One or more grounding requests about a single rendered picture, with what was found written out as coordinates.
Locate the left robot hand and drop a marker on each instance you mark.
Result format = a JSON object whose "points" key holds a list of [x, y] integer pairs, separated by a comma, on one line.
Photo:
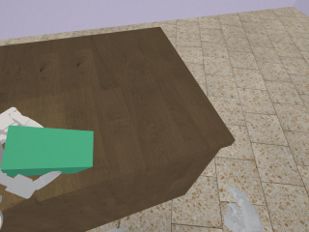
{"points": [[20, 184]]}

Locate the sponge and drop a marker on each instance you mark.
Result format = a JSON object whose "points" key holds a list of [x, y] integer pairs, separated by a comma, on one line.
{"points": [[32, 151]]}

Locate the right robot hand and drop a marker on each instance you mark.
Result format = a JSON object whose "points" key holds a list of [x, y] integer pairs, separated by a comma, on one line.
{"points": [[242, 219]]}

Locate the table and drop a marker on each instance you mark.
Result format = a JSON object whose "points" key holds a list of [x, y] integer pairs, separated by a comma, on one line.
{"points": [[155, 130]]}

